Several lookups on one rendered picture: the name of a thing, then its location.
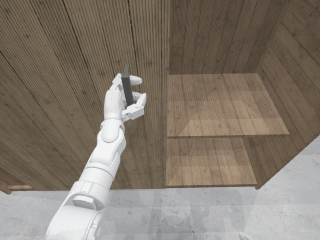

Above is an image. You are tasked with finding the left robot upper arm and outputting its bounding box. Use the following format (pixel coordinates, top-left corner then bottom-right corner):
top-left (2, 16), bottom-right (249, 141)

top-left (46, 204), bottom-right (105, 240)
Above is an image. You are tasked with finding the wardrobe door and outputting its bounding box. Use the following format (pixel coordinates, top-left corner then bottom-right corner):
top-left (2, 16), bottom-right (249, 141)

top-left (0, 0), bottom-right (171, 191)
top-left (0, 167), bottom-right (27, 186)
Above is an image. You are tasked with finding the handle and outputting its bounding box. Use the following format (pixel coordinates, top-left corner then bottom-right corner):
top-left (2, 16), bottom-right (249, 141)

top-left (121, 65), bottom-right (135, 107)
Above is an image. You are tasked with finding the robot left forearm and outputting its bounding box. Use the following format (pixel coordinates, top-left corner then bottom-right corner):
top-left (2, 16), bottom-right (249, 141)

top-left (45, 119), bottom-right (126, 240)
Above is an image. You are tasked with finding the left robot hand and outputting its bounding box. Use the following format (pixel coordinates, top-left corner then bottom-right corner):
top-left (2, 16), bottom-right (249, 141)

top-left (103, 73), bottom-right (147, 123)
